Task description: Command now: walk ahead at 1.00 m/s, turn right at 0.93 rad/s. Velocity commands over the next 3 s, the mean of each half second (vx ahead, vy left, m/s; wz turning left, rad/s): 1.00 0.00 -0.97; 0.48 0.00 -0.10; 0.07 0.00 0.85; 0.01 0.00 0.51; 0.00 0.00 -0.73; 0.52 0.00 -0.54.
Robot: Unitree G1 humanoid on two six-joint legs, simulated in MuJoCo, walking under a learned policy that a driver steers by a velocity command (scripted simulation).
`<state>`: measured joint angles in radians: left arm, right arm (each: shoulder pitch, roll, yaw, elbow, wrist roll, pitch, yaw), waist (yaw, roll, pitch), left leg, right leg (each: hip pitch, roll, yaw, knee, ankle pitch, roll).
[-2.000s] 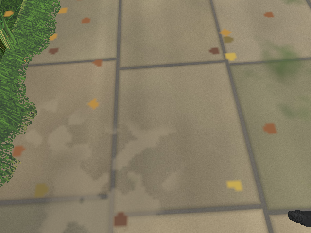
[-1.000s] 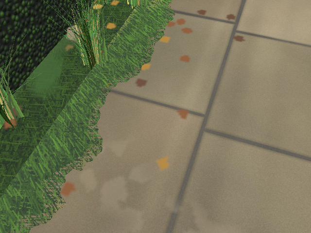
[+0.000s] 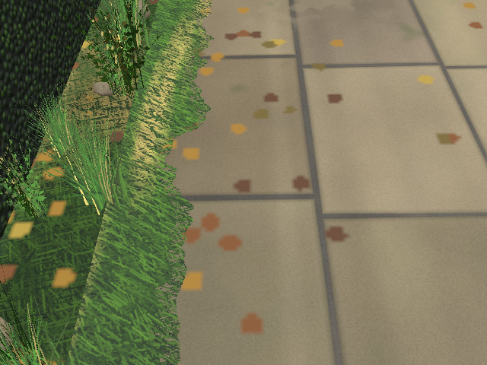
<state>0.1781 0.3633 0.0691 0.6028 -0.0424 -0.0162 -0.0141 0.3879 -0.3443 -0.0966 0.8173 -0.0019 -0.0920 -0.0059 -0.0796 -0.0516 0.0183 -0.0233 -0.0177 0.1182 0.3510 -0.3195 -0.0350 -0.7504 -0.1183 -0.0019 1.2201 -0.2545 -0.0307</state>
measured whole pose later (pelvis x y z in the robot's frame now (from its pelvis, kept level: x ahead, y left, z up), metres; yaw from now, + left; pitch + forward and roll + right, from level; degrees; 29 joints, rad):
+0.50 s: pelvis +0.44 -0.07 +0.01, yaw -28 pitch -1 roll +1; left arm 0.44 0.27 0.05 0.71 -0.03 -0.06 0.00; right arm 0.01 -0.30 -0.02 0.58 -0.02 -0.13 0.01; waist 0.10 0.03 0.06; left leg -0.69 0.08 -0.18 0.70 0.04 -0.07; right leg -0.07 0.16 0.19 0.42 -0.31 -0.12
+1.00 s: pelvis +0.72 -0.15 +0.01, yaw -28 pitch +0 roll +1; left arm -0.04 0.27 0.00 0.61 0.01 -0.03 0.01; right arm 0.35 -0.32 -0.07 0.75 0.03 0.01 -0.03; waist -0.10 0.00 0.08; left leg -0.25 -0.12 -0.22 0.43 -0.17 0.01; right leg -0.45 0.07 0.16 0.58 -0.19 0.05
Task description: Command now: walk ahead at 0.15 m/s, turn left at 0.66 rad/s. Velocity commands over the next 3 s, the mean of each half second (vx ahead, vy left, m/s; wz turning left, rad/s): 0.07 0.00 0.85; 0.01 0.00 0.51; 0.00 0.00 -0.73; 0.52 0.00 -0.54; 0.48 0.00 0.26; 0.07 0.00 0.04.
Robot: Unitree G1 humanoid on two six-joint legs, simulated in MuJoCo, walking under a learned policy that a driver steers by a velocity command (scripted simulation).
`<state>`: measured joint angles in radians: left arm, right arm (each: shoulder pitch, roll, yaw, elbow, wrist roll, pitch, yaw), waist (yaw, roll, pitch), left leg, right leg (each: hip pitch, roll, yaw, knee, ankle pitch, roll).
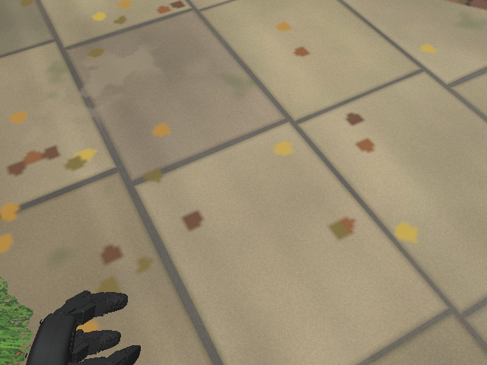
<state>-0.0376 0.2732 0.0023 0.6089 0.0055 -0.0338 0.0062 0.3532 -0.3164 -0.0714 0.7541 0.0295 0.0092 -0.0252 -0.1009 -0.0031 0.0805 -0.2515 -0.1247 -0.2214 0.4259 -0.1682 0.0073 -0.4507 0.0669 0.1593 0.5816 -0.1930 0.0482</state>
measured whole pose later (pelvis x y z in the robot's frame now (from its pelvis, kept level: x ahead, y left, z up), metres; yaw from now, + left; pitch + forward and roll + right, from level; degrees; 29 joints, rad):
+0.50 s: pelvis +0.06 +0.02 -0.01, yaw +28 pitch +1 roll -2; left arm 0.13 0.33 0.09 0.73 -0.01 0.00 -0.01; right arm 0.16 -0.34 -0.08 0.56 0.02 0.09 0.02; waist 0.02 0.00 0.08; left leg -0.33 0.05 0.04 0.59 -0.28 0.01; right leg -0.26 -0.13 -0.24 0.58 -0.29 0.04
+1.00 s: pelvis +0.10 +0.04 -0.01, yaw +40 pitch +0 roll +0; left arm 0.20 0.28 0.04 0.74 0.00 0.00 -0.01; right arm 0.10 -0.25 -0.01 0.63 -0.03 0.02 -0.02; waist 0.03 0.03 0.02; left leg -0.28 -0.07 -0.12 0.60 -0.32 0.00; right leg -0.31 0.03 0.07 0.57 -0.27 0.00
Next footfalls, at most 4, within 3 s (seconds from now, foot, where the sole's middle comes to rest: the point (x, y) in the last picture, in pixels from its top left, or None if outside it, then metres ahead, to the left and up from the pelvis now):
0.04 right None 0.15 -0.10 -0.78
0.48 left None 0.06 0.15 -0.78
0.92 right None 0.23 -0.01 -0.78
1.22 left None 0.06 0.16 -0.78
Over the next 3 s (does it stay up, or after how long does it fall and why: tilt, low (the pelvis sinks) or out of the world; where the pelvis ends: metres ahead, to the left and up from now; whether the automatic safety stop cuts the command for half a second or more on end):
stays up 0.67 -0.13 -0.01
